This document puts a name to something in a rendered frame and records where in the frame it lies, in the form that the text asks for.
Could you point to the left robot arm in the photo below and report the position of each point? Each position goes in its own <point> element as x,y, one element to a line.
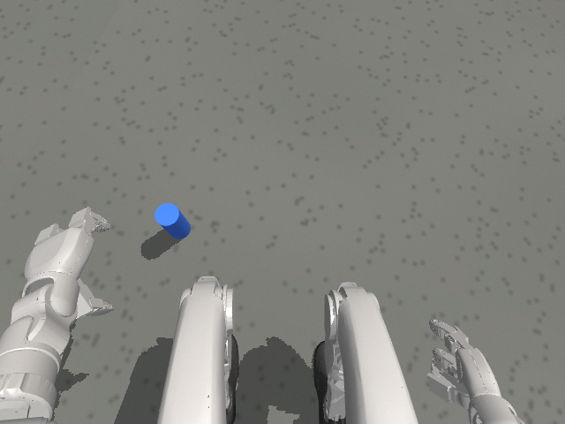
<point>32,347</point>

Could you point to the can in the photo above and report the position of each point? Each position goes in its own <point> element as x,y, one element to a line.
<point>172,220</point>

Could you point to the right robot hand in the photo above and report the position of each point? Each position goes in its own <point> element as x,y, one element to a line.
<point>469,374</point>

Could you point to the left robot hand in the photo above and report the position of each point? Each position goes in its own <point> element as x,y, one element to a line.
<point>67,251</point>

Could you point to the right robot foot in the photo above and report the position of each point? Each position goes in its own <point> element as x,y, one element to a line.
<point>321,384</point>

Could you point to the right robot arm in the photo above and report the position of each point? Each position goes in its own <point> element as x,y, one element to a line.
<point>491,409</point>

